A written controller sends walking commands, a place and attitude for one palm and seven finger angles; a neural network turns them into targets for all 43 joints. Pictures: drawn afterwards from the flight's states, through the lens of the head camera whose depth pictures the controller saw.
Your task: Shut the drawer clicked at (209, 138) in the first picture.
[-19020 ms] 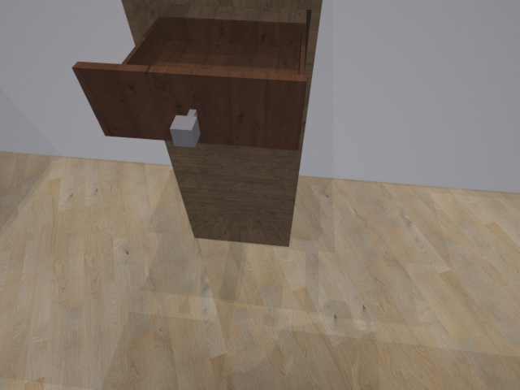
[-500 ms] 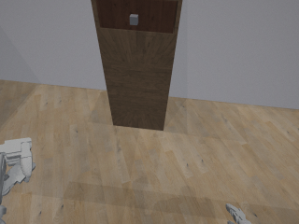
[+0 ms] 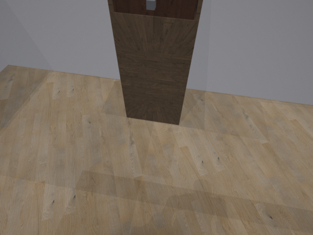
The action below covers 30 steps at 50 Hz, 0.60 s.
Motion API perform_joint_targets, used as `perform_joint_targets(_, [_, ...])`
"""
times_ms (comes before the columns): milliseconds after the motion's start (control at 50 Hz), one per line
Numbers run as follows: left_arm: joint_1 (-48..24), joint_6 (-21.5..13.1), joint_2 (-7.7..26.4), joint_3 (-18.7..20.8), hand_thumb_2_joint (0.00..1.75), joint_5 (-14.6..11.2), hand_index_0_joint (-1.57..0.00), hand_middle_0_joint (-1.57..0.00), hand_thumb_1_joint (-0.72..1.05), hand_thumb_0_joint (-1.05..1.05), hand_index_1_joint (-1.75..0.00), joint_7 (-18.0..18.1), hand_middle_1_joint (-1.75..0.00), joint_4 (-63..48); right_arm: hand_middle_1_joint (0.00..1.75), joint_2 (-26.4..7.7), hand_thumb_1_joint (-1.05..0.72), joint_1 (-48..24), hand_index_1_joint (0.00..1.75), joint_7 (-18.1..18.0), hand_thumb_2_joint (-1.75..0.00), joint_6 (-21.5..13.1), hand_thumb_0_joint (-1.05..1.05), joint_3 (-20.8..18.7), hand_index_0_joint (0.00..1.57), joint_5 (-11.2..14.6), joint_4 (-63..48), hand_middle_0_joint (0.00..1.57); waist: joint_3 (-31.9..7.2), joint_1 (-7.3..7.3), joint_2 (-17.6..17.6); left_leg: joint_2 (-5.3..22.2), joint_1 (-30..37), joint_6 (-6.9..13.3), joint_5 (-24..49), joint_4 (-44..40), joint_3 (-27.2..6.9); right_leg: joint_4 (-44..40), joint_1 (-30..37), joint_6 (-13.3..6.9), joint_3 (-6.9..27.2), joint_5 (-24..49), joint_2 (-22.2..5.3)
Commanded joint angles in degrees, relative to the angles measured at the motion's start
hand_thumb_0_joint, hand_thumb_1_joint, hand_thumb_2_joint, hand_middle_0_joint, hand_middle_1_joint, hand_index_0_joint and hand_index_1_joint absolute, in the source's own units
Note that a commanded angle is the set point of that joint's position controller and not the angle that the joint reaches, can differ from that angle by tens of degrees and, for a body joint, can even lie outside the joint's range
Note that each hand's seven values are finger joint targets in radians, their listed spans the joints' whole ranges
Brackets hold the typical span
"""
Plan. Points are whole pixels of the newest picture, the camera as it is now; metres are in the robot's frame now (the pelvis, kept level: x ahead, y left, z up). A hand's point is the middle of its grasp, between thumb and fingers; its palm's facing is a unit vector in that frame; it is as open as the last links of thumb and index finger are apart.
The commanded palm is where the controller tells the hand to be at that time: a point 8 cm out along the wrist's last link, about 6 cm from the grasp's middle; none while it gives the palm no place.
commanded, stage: let the arm hang, fingers relaxed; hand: left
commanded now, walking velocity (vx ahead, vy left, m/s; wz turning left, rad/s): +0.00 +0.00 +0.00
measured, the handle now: (151, 2) +0.99 +0.08 +0.14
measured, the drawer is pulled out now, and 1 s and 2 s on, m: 0.00 0.00 0.00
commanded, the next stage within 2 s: look to check the result in 0.58 s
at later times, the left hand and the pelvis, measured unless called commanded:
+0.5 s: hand out of the picture +0.09 +0.21 -0.16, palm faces -0.01 -0.96 -0.27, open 7.3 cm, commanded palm none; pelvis +0.02 +0.00 +0.00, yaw -1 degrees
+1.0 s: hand out of the picture +0.11 +0.23 -0.15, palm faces -0.03 -0.94 -0.33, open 7.4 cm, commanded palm none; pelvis +0.03 -0.01 +0.01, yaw -1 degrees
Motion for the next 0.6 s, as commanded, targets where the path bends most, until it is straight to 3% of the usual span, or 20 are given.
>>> perform_joint_targets(0, [-1.5,-1.9,7.3,1.5,0.90,0.0,-0.32,-0.32,0.90,0.00,-0.43,0.6,-0.43,-1.0,0.30,-8.3,-0.90,-0.2,0.30,-0.9,-0.90,-2.5,0.00,-1.8,0.20,0.2,-1.7,0.20,-4.7,-0.13,1.6,5.9,3.8,2.1,-2.4,-7.8,-5.8,-5.5,0.4,-2.7,5.1,-2.6,-6.0])
perform_joint_targets(60, [-1.6,-1.8,7.4,1.5,0.90,0.1,-0.20,-0.20,0.90,0.00,-0.30,0.7,-0.30,0.3,0.30,-8.9,-0.90,-0.4,0.30,-1.0,-0.90,-2.5,0.00,-2.0,0.20,0.2,-0.8,0.20,-2.8,0.02,1.8,6.3,3.3,2.1,-3.1,-8.7,-6.1,-5.3,-0.1,-2.6,4.7,-2.9,-5.9])
perform_joint_targets(180, [-3.1,-1.8,7.8,1.7,0.90,0.2,-0.20,-0.20,0.90,0.00,-0.30,0.8,-0.30,1.2,0.30,-8.9,-0.90,-1.5,0.30,-0.8,-0.90,-2.4,0.00,-2.1,0.20,0.1,0.1,0.20,-0.7,-0.27,-0.2,5.7,3.1,1.9,-5.4,-9.5,-5.9,-6.4,-1.2,-2.5,5.2,-5.5,-6.4])
perform_joint_targets(220, [-3.8,-1.9,8.2,1.8,0.90,0.3,-0.20,-0.20,0.90,0.00,-0.30,0.7,-0.30,1.1,0.30,-9.3,-0.90,-2.0,0.30,-0.8,-0.90,-2.4,0.00,-2.2,0.20,0.0,0.1,0.20,-0.4,-0.37,0.8,5.6,3.1,1.9,-6.0,-9.6,-5.7,-6.8,-1.5,-2.5,5.6,-6.2,-6.6])
perform_joint_targets(380, [-7.1,-2.6,9.9,2.2,0.90,0.4,-0.20,-0.20,0.90,0.00,-0.30,0.6,-0.30,0.3,0.30,-11.3,-0.90,-5.2,0.30,-0.6,-0.90,-2.9,0.00,-2.4,0.20,0.0,-0.4,0.20,-1.8,-0.65,-0.4,5.8,5.5,1.5,0.7,-8.7,-5.0,-7.3,-0.4,-2.3,6.1,-1.2,-7.2])
perform_joint_targets(400, [-7.5,-2.6,10.0,2.2,0.90,0.3,-0.20,-0.20,0.90,0.00,-0.30,0.5,-0.30,0.1,0.30,-11.6,-0.90,-5.6,0.30,-0.6,-0.90,-3.0,0.00,-2.3,0.20,0.0,-0.3,0.20,-1.8,-0.60,0.7,5.9,5.6,1.5,0.6,-9.0,-4.9,-7.3,-0.4,-2.3,6.1,-1.2,-7.2])
perform_joint_targets(460, [-8.2,-2.9,11.2,2.4,0.90,0.3,-0.20,-0.20,0.90,0.00,-0.30,0.5,-0.30,-0.3,0.30,-12.8,-0.90,-6.6,0.30,-0.5,-0.90,-3.2,0.00,-2.5,0.20,0.1,-0.7,0.20,-4.3,-0.49,0.3,6.1,6.8,1.5,3.7,-8.4,-4.9,-7.1,1.6,-2.3,6.3,1.9,-7.3])
perform_joint_targets(580, [-10.3,-3.0,12.6,2.4,0.90,0.2,-0.20,-0.20,0.90,0.00,-0.30,0.4,-0.30,-0.4,0.30,-14.3,-0.90,-8.7,0.30,-0.5,-0.90,-3.3,0.00,-2.4,0.20,0.1,-0.6,0.20,-4.5,-0.61,0.5,6.4,8.0,1.2,5.9,-8.7,-4.7,-7.5,2.5,-2.2,6.2,4.7,-7.7])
